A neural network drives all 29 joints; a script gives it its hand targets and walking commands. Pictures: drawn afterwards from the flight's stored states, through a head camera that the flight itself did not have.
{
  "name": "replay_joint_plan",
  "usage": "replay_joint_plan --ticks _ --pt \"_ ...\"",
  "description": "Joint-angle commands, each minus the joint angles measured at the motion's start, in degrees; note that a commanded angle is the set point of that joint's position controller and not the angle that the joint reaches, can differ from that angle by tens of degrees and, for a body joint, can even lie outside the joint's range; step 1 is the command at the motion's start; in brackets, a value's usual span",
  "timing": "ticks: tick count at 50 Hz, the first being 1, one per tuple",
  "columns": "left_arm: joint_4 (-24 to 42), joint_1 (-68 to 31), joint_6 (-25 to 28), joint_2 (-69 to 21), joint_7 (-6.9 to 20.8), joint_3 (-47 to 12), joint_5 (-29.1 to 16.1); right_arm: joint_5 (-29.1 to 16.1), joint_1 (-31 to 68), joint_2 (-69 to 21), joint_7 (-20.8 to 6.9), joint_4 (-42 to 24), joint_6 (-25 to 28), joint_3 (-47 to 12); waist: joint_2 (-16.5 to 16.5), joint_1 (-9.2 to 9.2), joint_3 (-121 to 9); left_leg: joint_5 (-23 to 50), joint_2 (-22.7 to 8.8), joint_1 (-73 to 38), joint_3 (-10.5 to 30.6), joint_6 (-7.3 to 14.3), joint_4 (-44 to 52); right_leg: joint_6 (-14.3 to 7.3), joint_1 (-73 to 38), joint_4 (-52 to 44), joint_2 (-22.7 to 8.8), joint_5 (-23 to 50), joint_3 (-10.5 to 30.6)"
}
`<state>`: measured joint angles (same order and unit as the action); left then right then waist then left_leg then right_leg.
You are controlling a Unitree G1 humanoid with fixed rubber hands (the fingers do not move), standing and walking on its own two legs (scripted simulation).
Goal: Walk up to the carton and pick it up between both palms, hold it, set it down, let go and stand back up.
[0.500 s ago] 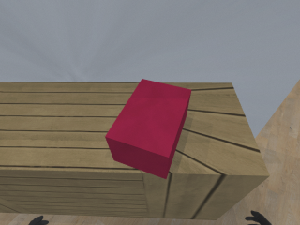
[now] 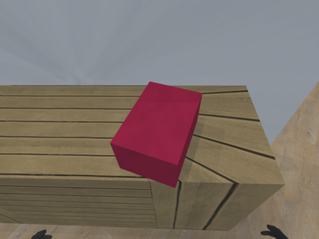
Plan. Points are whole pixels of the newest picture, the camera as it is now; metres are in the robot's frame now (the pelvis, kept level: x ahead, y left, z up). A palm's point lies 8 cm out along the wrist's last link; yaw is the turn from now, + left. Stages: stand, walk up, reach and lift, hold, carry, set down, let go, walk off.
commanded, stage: reach and lift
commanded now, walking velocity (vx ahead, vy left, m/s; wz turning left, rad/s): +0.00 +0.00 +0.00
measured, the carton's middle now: (161, 130) +0.43 -0.01 -0.02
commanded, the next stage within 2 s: none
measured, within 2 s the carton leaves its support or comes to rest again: neither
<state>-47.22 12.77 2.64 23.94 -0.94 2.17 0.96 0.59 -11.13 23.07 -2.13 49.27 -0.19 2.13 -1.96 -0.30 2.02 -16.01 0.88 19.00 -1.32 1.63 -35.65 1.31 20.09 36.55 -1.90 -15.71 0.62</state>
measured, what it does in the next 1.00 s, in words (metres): stands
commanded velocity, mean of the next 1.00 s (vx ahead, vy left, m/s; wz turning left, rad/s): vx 0.00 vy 0.00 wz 0.00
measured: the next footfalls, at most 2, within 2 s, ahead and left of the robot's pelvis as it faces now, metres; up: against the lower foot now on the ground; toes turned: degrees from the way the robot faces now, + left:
none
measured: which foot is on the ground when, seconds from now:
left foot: down 0.00-1.00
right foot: down 0.00-1.00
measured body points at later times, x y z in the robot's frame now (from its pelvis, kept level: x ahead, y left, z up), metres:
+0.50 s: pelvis +0.00 -0.02 +0.00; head +0.03 -0.01 +0.45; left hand +0.18 +0.26 -0.09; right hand +0.16 -0.27 -0.09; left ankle +0.03 +0.11 -0.72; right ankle +0.04 -0.13 -0.72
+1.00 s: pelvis +0.00 -0.01 +0.01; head +0.00 +0.00 +0.46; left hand +0.17 +0.26 -0.04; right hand +0.15 -0.22 -0.03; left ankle +0.03 +0.11 -0.72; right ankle +0.04 -0.13 -0.72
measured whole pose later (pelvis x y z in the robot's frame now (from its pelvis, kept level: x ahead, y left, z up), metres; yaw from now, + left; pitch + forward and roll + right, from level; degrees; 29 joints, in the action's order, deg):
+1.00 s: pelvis +0.00 -0.01 +0.01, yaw -1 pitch -7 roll +1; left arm -19.1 13.3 -9.2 21.2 5.6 3.8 -4.8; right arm 1.1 -21.5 2.8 9.9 18.9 8.1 0.2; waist 3.0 -1.6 7.5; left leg -12.3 -0.3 7.7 -1.5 -0.8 -27.3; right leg -0.2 9.4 29.1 -0.8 -12.6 0.5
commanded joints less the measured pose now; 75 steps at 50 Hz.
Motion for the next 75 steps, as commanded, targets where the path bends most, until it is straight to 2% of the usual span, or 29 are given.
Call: replay_joint_plan --ticks 1,2,3,6,7,9,12,15,17,19,20,21,27,28,29,34,38,42,43,47,49,52,55,57,59,62,64,68,75 --pt "11.3 -21.3 -10.3 5.8 -0.4 1.8 1.1 8.2 16.8 -0.3 0.2 4.2 12.3 8.1 2.6 2.1 1.7 -18.0 -3.8 9.4 -1.3 -0.9 5.5 -4.2 -1.7 0.7 4.1 -12.1 -4.7" --pt "15.0 -18.6 -16.0 4.0 -1.3 2.2 1.0 7.0 13.5 7.3 -1.5 4.5 14.0 9.9 0.7 3.22 4.0 -22.1 -6.4 13.4 -0.4 0.6 4.5 -6.5 -4.4 4.9 2.2 -11.7 -4.7" --pt "18.2 -18.5 -18.6 2.9 -1.3 2.5 2.1 7.8 13.2 9.1 -1.9 3.2 14.1 11.1 1.5 3.77 1.8 -21.8 -6.3 14.1 -1.1 1.3 3.3 -6.7 -5.9 6.6 2.4 -9.9 -4.9" --pt "23.9 -18.3 -22.2 3.6 -1.0 2.8 3.8 6.8 11.1 9.9 -1.6 -1.5 13.6 10.9 -2.0 4.4 -1.2 -18.2 -7.5 16.6 -0.4 1.2 4.5 -5.8 -12.2 7.9 4.9 -2.2 -6.1" --pt "24.7 -16.8 -22.6 3.6 -1.0 3.9 3.6 6.4 9.8 9.8 -1.3 -3.0 13.4 10.3 -2.3 3.7 -1.8 -16.7 -8.1 18.4 -0.5 1.5 6.6 -4.9 -17.0 7.4 5.5 1.8 -5.9" --pt "27.2 -13.6 -22.1 4.9 -0.9 5.5 3.1 5.2 6.0 8.3 -0.1 -6.5 13.8 9.0 0.4 2.83 -5.5 -9.6 -7.5 16.1 -1.5 1.1 7.0 -3.8 -21.4 4.5 5.7 8.2 -5.2" --pt "27.4 -9.2 -21.3 7.1 -0.4 8.5 2.9 2.8 4.8 2.2 1.7 -12.0 14.3 5.7 7.3 -1.65 -6.5 0.5 -3.1 4.3 -4.6 0.2 3.6 -3.2 -15.2 -3.4 3.1 7.8 -2.3" --pt "29.0 -6.5 -21.1 6.8 0.3 8.7 3.2 1.4 2.3 -1.1 2.7 -13.2 13.9 4.4 7.2 -2.09 -7.1 4.4 -1.7 -2.4 -4.3 -0.3 4.0 -2.1 -13.4 -6.3 1.8 11.0 -1.4" --pt "28.9 -5.5 -20.5 7.4 0.8 10.0 3.3 1.0 0.8 -2.3 3.6 -12.8 13.6 3.3 6.1 -3.4 -6.5 6.4 -0.7 -4.7 -4.8 -1.2 4.7 -1.0 -13.7 -7.6 0.9 12.9 -0.7" --pt "29.9 -6.3 -19.9 8.0 1.0 9.9 2.9 1.1 0.8 -3.8 4.4 -12.6 13.6 2.7 4.5 -3.39 -6.5 8.3 -0.6 -5.7 -4.8 -1.7 5.3 -0.9 -15.0 -8.8 0.5 14.8 -0.4" --pt "30.1 -6.4 -19.6 7.8 1.1 9.2 2.7 1.0 1.0 -3.4 4.6 -12.8 13.8 2.7 4.1 -2.56 -6.1 8.0 -0.7 -6.7 -4.5 -1.9 6.0 -0.8 -14.5 -9.3 0.6 14.6 -0.5" --pt "31.0 -7.0 -18.9 8.1 1.0 9.4 2.1 0.9 0.4 -4.6 4.9 -13.0 13.8 2.0 3.4 -3.01 -6.4 8.8 -0.5 -7.8 -4.7 -2.1 6.5 -0.7 -14.8 -10.0 0.1 15.2 0.0" --pt "33.9 -7.2 -14.9 8.0 1.9 7.9 -1.5 1.7 -2.0 -7.8 6.8 -17.2 14.8 1.3 5.0 -2.14 -7.8 9.3 0.2 -10.8 -5.0 -1.9 9.3 0.1 -17.4 -12.4 -0.1 17.2 0.5" --pt "34.5 -6.6 -14.3 8.6 2.1 8.1 -1.7 1.0 -3.3 -8.8 7.2 -18.3 15.0 0.4 5.1 -2.62 -7.2 9.0 0.4 -11.1 -5.1 -1.6 9.9 0.3 -18.0 -13.1 -0.5 17.5 0.8" --pt "34.4 -7.0 -13.5 9.1 2.6 8.3 -2.5 0.8 -3.8 -10.1 7.7 -19.6 14.9 0.1 5.7 -2.73 -7.2 8.4 0.8 -11.1 -5.5 -1.2 10.5 0.7 -18.4 -13.6 -0.5 16.6 1.3" --pt "34.9 -5.1 -12.3 8.4 4.0 6.3 -4.7 0.3 -7.7 -12.0 8.6 -23.2 13.2 -1.5 3.1 -2.01 -2.6 6.2 0.3 -12.5 -5.8 -1.5 14.0 -0.2 -17.9 -16.4 0.0 8.3 1.0" --pt "37.3 -4.5 -11.4 8.1 4.4 5.5 -6.2 0.3 -8.5 -13.3 9.3 -28.4 12.6 -1.4 1.1 -2.36 -0.1 5.1 -0.5 -11.7 -6.5 -1.7 15.9 -1.2 -17.7 -18.7 0.1 2.7 1.1" --pt "38.0 -4.4 -10.5 8.2 5.3 6.1 -5.8 -1.0 -10.5 -15.2 10.4 -33.4 11.5 -3.2 1.0 -2.79 1.6 3.7 0.1 -13.4 -7.3 -1.5 15.5 -2.5 -15.0 -20.8 -1.1 -2.5 2.4" --pt "38.4 -3.4 -10.1 8.5 5.5 6.4 -5.9 -1.0 -11.3 -16.0 10.7 -36.1 11.4 -3.5 2.5 -3.15 1.2 3.7 0.5 -14.5 -7.2 -1.0 14.9 -2.8 -14.1 -21.2 -1.4 -3.4 2.8" --pt "41.8 -4.4 -8.9 10.0 6.5 6.5 -7.0 -2.2 -13.3 -18.3 12.2 -42.6 9.9 -6.0 3.4 -3.4 2.0 4.1 1.0 -19.5 -6.9 -0.9 12.4 -4.2 -7.4 -23.5 -3.8 -9.0 5.1" --pt "42.5 -3.3 -8.8 10.0 7.1 6.1 -8.0 -2.6 -14.4 -18.9 13.0 -45.7 9.2 -6.3 3.9 -3.23 2.0 4.0 1.0 -21.1 -7.1 -1.0 12.1 -4.3 -5.4 -23.9 -3.9 -9.1 4.6" --pt "45.3 -2.7 -8.1 10.6 7.6 6.0 -8.2 -3.1 -15.1 -19.7 13.8 -48.3 7.9 -6.8 1.8 -3.65 1.4 2.0 -0.5 -18.5 -6.2 -0.6 13.4 -3.9 -8.1 -22.3 -2.9 -7.8 3.9" --pt "46.4 -1.4 -6.8 9.0 7.5 3.6 -9.2 -2.5 -15.2 -18.9 13.6 -49.0 6.9 -5.4 -5.3 -2.97 1.0 -4.6 -4.5 -6.3 -4.2 0.3 19.3 -2.0 -19.5 -15.7 2.3 -1.1 0.8" --pt "47.0 -0.8 -5.5 9.0 8.1 3.4 -9.4 -2.6 -16.4 -18.2 13.6 -49.4 6.7 -5.9 -7.6 -3.2 0.4 -7.3 -6.7 3.1 -3.5 1.7 22.5 -0.9 -30.8 -11.9 3.9 4.6 0.4" --pt "46.7 -0.5 -4.6 9.8 9.0 3.6 -9.9 -3.3 -16.4 -19.7 14.4 -50.9 7.4 -7.1 -5.5 -3.97 -0.2 -5.8 -6.0 4.7 -3.9 2.0 21.4 -0.6 -32.7 -12.5 3.0 5.4 1.9" --pt "46.9 -1.3 -3.0 11.6 9.9 3.7 -11.5 -4.2 -16.1 -23.8 15.7 -52.7 7.5 -9.1 -2.8 -4.25 -1.2 -2.0 -3.7 -2.9 -4.7 0.9 17.0 -1.8 -23.6 -17.4 0.2 -0.3 3.7" --pt "46.8 -2.0 -2.8 11.6 10.3 3.1 -12.5 -4.0 -16.4 -24.9 16.7 -52.9 6.7 -9.5 -2.0 -3.6 0.7 -2.8 -3.3 -6.8 -4.7 0.5 15.9 -2.2 -17.9 -19.3 -0.3 -4.3 3.5" --pt "49.7 -3.0 -1.6 13.7 10.7 3.1 -14.2 -4.4 -15.9 -27.1 18.3 -57.5 5.7 -11.2 -2.1 -4.09 0.0 -3.4 -3.3 -8.9 -4.4 0.4 15.1 -2.1 -14.8 -20.0 -1.0 -5.3 3.9" --pt "52.8 2.0 -0.3 12.9 11.4 3.0 -15.2 -5.8 -19.8 -28.7 20.9 -60.8 6.8 -13.1 -3.2 -3.94 0.5 0.3 -3.9 -10.6 -3.0 -1.1 14.5 -1.9 -14.2 -19.5 -0.5 1.7 2.8"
